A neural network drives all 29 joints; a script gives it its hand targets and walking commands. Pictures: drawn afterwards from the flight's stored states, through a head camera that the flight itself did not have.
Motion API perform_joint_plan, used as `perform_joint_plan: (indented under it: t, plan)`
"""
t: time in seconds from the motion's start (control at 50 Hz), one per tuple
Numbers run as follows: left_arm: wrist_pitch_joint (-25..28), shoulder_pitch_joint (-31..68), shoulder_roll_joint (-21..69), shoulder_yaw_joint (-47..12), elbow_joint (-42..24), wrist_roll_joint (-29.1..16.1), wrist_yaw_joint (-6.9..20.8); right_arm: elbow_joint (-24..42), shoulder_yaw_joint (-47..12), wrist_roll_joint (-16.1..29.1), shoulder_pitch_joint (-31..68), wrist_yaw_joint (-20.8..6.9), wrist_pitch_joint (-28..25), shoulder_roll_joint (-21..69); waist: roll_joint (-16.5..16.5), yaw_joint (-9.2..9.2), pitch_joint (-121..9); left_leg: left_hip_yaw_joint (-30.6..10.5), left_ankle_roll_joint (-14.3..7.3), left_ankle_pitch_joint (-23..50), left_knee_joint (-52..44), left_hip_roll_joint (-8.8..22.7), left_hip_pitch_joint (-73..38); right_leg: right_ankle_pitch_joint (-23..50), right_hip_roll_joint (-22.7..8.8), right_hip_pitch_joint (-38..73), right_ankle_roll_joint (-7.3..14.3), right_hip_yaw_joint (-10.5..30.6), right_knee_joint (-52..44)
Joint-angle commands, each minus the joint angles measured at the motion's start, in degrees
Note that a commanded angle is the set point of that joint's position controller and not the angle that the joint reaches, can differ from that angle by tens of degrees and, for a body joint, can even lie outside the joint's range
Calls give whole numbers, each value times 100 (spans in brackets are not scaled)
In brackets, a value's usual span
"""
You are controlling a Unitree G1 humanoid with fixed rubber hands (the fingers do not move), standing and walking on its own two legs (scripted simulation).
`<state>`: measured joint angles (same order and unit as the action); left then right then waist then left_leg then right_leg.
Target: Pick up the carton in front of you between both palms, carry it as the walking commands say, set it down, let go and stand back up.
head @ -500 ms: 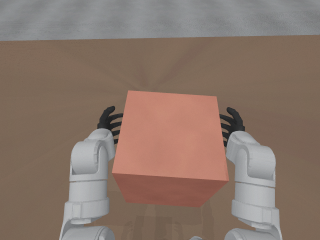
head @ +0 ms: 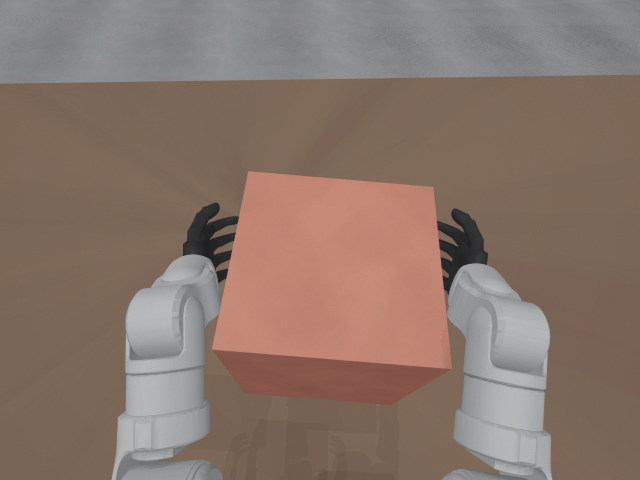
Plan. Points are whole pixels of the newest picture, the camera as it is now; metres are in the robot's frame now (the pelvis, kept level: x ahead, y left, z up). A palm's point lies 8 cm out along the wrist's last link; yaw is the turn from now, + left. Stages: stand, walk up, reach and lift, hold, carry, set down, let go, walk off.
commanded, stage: carry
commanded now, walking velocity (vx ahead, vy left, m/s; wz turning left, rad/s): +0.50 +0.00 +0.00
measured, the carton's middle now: (328, 302) +0.33 -0.01 +0.03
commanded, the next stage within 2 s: none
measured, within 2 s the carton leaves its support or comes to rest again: neither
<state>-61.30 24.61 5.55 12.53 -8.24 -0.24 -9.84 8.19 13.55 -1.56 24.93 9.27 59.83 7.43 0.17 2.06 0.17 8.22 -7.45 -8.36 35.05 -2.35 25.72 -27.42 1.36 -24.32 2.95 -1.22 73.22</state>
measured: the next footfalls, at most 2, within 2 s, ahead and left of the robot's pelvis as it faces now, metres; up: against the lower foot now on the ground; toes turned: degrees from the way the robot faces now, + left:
right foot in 0.34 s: +0.40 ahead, -0.07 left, -0.04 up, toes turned -3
left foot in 0.84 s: +0.72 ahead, +0.05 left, -0.07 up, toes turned +3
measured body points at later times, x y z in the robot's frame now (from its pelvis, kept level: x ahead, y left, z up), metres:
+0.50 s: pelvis +0.33 -0.03 -0.03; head +0.36 -0.03 +0.42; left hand +0.66 +0.14 +0.03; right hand +0.68 -0.16 +0.04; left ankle +0.23 +0.08 -0.66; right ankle +0.37 -0.06 -0.76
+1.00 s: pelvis +0.66 +0.01 -0.07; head +0.68 +0.02 +0.38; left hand +1.00 +0.15 +0.01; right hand +0.99 -0.15 +0.02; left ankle +0.69 +0.05 -0.79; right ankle +0.56 -0.10 -0.69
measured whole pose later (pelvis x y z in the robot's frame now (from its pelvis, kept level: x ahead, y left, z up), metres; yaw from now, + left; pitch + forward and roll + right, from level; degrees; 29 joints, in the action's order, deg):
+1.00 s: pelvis +0.66 +0.01 -0.07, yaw +0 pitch +5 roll -1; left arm -59.9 24.7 6.4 13.7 -2.6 0.6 -10.0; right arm 2.8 13.8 -0.8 24.7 9.9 58.7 6.6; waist 0.4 2.5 -2.7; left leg 7.0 -7.7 -8.2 33.6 -3.8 24.4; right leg -25.1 1.2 -29.7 2.7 -0.2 72.6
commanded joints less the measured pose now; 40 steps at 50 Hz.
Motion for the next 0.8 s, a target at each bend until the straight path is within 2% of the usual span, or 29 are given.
perform_joint_plan:
  t: [0.0, 0.04, 0.08, 0.12, 0.18, 0.22, 0.24, 0.26, 0.28, 0.3, 0.32, 0.34, 0.36, 0.38, 0.4, 0.42, 0.44, 0.46, 0.5, 0.56, 0.6, 0.66, 0.72, 0.74, 0.76, 0.78]
  plan:
    - [136, 3372, 4291, -3375, -672, -828, 117, 703, -3884, 1488, 3403, -307, 4, 4288, 192, 93, -2582, -2549, -610, 2437, -1082, 1869, -3147, 539, -375, -1636, -17, 243, -321]
    - [240, 3258, 4287, -3358, -530, -667, 120, 700, -4017, 1632, 3580, -372, -102, 4371, 301, 55, -2579, -2175, -509, 2736, -1079, 1729, -3052, 689, -373, -1590, -37, 119, -869]
    - [328, 3123, 4224, -3360, -434, -560, 93, 582, -4027, 1645, 3473, -382, -178, 4325, 486, 122, -2521, -1845, -462, 3426, -1005, 1625, -3271, 984, -316, -1814, -20, -40, -1460]
    - [382, 3033, 4150, -3366, -429, -512, 63, 468, -3979, 1598, 3312, -363, -220, 4245, 534, 175, -2448, -1507, -346, 3897, -941, 1408, -3344, 1653, -224, -1793, 6, -173, -2183]
    - [373, 2923, 4040, -3374, -495, -496, 43, 337, -3882, 1500, 2998, -318, -210, 4135, 524, 327, -2203, -966, -136, 3972, -838, 935, -3307, 2834, 74, -1377, 26, -584, -3611]
    - [316, 2838, 3927, -3350, -473, -463, 48, 168, -3776, 1360, 2771, -283, -177, 4027, 567, 403, -2065, -799, -90, 3680, -771, 803, -3219, 3498, 218, -878, 73, -776, -4398]
    - [282, 2825, 3867, -3319, -443, -437, 56, 79, -3723, 1289, 2710, -267, -159, 3982, 614, 378, -2006, -787, -75, 3561, -664, 830, -3157, 3768, 228, -588, 128, -771, -4689]
    - [251, 2796, 3790, -3268, -382, -407, 64, -1, -3681, 1224, 2694, -252, -137, 3949, 667, 268, -2022, -774, -20, 3633, -376, 869, -3079, 3880, 232, -201, 200, -763, -4845]
    - [224, 2718, 3709, -3198, -275, -365, 65, -79, -3649, 1170, 2719, -239, -105, 3927, 700, 87, -2133, -695, 68, 3817, 83, 887, -2974, 3838, 271, 342, 253, -800, -4918]
    - [204, 2636, 3656, -3117, -159, -314, 62, -163, -3615, 1132, 2780, -228, -73, 3918, 606, -183, -2313, -455, 213, 3649, 880, 820, -2690, 3955, 226, 1152, 273, -819, -5133]
    - [181, 2583, 3609, -3021, -62, -249, 64, -256, -3568, 1078, 2821, -206, -47, 3881, 306, -421, -2491, -319, 317, 2391, 1894, 645, -1883, 4069, -179, 2174, 253, -456, -4996]
    - [147, 2517, 3490, -2889, 63, -193, 63, -361, -3500, 999, 2884, -170, -7, 3874, -495, -406, -2778, -306, 365, -748, 2986, 302, -525, 5751, -1387, 3366, 293, 980, -4073]
    - [139, 2746, 3333, -2880, 167, -261, 7, -573, -3392, 990, 2760, -140, 40, 3879, -1659, -524, -3296, -791, 652, -2705, 4791, -350, 1262, 5081, -2515, 4753, 1531, 3131, -4212]
    - [149, 2607, 3642, -3017, 298, -401, 21, -452, -3332, 929, 2774, -95, 45, 3830, -1303, -624, -3257, -1064, 466, -2440, 5154, -100, 1784, 3069, -2453, 4471, 1801, 3606, -4675]
    - [189, 2895, 3957, -3103, 177, -569, 82, -397, -3285, 903, 3044, -68, 22, 4039, -919, -640, -2847, -1103, 381, -2105, 4940, 108, 1877, 2559, -2065, 3817, 1585, 3213, -4943]
    - [240, 3256, 4285, -3286, 38, -749, 161, -389, -3226, 848, 3156, -66, -26, 4240, -298, -538, -2553, -1081, 372, -1777, 4490, 234, 1731, 2668, -1894, 3162, 1399, 2748, -5067]
    - [309, 3639, 4602, -3487, -74, -957, 252, -391, -3158, 759, 3222, -81, -90, 4383, -95, -451, -2343, -1080, 389, -1590, 4047, 378, 1490, 2987, -1819, 2603, 1292, 2365, -5154]
    - [392, 3888, 4833, -3646, -112, -1133, 337, -436, -3148, 678, 3211, -107, -155, 4504, -62, -397, -2325, -1062, 418, -1501, 3714, 432, 1227, 2995, -1717, 2249, 1191, 2133, -5217]
    - [549, 4060, 5038, -3834, -163, -1325, 451, -521, -3225, 601, 3067, -150, -297, 4653, -205, -366, -2377, -933, 490, -1342, 3115, 472, 1168, 3370, -1551, 2168, 1079, 1742, -5172]
    - [691, 3734, 4972, -3875, -85, -1331, 484, -543, -3344, 531, 2783, -137, -466, 4622, -498, -501, -2455, -707, 560, -782, 2292, 465, 1616, 4923, -1424, 2783, 937, 1258, -4926]
    - [738, 3484, 4850, -3853, -71, -1280, 465, -436, -3412, 531, 2678, -116, -533, 4541, -554, -578, -2441, -576, 550, -150, 1692, 421, 1695, 5546, -1227, 3027, 780, 948, -4796]
    - [757, 3300, 4645, -3843, -175, -1254, 418, -130, -3529, 649, 2743, -98, -561, 4361, -546, -718, -2265, -251, 502, 767, 559, 184, 1496, 5840, -847, 3187, 628, 538, -4653]
    - [703, 3103, 4317, -3773, -256, -1216, 305, 118, -3546, 745, 2715, -64, -469, 4000, -613, -850, -2098, -34, 379, 1541, -508, -27, 1032, 5602, -677, 3308, 590, 320, -4454]
    - [664, 3015, 4206, -3731, -228, -1176, 260, 144, -3504, 739, 2653, -49, -416, 3859, -666, -832, -2048, -58, 285, 1789, -828, -43, 716, 5481, -696, 3224, 574, 277, -4303]
    - [614, 2944, 4114, -3690, -194, -1135, 220, 134, -3427, 714, 2582, -31, -357, 3715, -697, -724, -2085, -18, 184, 1882, -1030, -102, 228, 5637, -715, 3057, 530, 214, -3974]
    - [553, 2914, 4030, -3645, -161, -1097, 185, 57, -3330, 673, 2483, -7, -299, 3571, -669, -531, -2229, 49, 123, 1898, -1172, -182, -455, 5840, -701, 2863, 419, 109, -3447]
